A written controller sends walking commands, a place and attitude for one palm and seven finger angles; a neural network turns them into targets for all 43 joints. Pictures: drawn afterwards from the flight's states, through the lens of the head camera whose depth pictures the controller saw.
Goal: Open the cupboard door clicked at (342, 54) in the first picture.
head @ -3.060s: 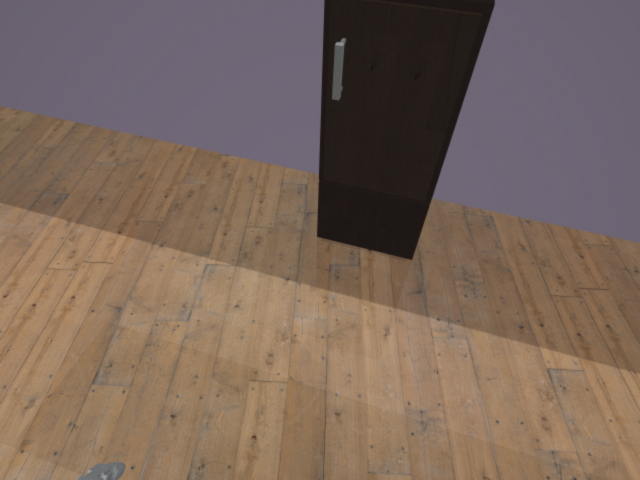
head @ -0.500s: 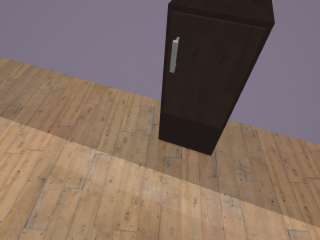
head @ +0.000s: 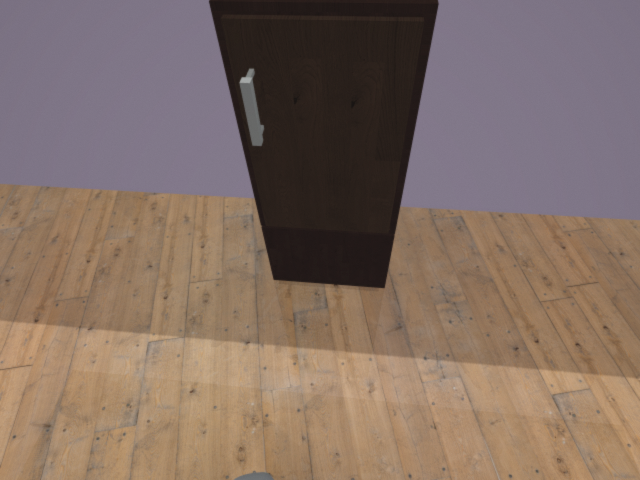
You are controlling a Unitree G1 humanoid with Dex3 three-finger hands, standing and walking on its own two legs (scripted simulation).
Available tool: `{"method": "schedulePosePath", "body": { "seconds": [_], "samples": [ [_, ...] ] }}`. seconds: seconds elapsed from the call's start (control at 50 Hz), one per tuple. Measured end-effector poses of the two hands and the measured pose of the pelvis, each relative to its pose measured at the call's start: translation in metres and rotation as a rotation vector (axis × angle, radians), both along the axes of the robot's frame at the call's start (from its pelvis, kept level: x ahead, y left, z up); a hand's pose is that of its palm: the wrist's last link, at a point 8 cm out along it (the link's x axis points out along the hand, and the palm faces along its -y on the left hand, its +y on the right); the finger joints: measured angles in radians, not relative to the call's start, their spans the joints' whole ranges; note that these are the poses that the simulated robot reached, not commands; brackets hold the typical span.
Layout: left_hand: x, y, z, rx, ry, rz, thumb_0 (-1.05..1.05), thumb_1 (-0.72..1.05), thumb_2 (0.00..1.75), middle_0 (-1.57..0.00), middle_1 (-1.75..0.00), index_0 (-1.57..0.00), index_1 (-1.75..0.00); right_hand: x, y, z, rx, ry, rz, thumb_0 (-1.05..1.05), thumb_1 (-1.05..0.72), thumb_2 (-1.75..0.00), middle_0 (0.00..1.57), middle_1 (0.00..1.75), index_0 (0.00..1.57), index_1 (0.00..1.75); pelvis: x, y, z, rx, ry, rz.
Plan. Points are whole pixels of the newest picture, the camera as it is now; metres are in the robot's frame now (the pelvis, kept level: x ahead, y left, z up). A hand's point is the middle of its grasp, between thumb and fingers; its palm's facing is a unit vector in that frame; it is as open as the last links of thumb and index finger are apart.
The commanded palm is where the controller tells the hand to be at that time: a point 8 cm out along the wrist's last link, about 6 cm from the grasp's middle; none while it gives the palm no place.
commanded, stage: take the last steps up to it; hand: left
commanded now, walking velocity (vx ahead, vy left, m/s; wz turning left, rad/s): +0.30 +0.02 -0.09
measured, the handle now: (254, 108) +0.81 +0.19 +0.00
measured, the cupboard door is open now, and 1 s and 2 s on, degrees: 0 0 0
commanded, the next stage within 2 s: come to a stop and stand still in 0.72 s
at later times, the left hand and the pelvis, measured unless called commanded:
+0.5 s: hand out of the picture +0.14 +0.20 -0.16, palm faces -0.04 -0.99 -0.15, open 7.3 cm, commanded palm none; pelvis +0.10 +0.03 +0.02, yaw -4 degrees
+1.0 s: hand (239, 379) +0.29 +0.16 -0.17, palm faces +0.00 -0.98 -0.19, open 7.2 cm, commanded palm none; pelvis +0.24 -0.01 +0.01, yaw -4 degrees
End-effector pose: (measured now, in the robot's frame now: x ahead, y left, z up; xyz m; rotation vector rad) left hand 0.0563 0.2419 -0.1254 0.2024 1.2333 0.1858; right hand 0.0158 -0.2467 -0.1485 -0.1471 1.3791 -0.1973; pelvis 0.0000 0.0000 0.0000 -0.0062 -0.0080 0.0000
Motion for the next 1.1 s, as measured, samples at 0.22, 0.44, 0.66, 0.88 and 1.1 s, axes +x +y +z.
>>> {"method": "schedulePosePath", "body": {
  "seconds": [0.22,0.44,0.66,0.88,1.1],
  "samples": [
    [0.000,-0.001,-0.010,-0.080,0.049,0.004,0.00,0.91,0.89,-0.20,-0.30,-0.21,-0.30,0.019,0.022,0.022,0.010,-0.049,-0.001,0.01,-0.91,-0.90,0.20,0.30,0.20,0.30,0.029,0.010,0.009,-0.009,0.001,-0.027],
    [0.048,0.017,-0.010,-0.105,0.122,-0.033,0.00,0.91,0.89,-0.19,-0.30,-0.20,-0.30,0.010,0.069,0.028,0.034,0.026,-0.091,0.00,-0.90,-0.90,0.20,0.30,0.20,0.30,0.081,0.029,0.016,-0.005,0.003,-0.065],
    [0.189,-0.027,-0.009,-0.074,0.001,-0.137,0.00,0.92,0.89,-0.19,-0.30,-0.20,-0.30,0.006,0.071,0.013,0.132,0.237,-0.207,0.00,-0.90,-0.90,0.20,0.30,0.20,0.30,0.155,-0.004,0.002,0.022,-0.008,-0.093],
    [0.230,-0.040,0.000,-0.038,-0.043,-0.047,-0.02,0.95,0.89,-0.20,-0.30,-0.21,-0.30,0.167,0.004,0.010,0.055,0.029,-0.082,0.01,-0.91,-0.90,0.20,0.30,0.20,0.30,0.214,-0.026,0.008,-0.004,0.001,-0.050],
    [0.225,-0.024,-0.024,-0.087,0.109,0.005,0.00,0.92,0.89,-0.20,-0.30,-0.20,-0.30,0.296,0.006,0.027,-0.032,-0.166,0.029,0.01,-0.92,-0.90,0.20,0.30,0.19,0.30,0.253,-0.007,0.005,-0.003,-0.012,-0.066]
  ]
}}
